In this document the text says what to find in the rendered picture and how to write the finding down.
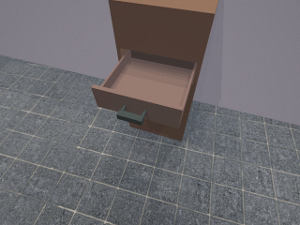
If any cabinet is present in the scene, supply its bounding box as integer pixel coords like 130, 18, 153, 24
108, 0, 218, 142

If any drawer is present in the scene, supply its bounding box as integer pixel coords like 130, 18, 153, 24
91, 50, 197, 128

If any handle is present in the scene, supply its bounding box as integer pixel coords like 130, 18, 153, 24
116, 105, 146, 126

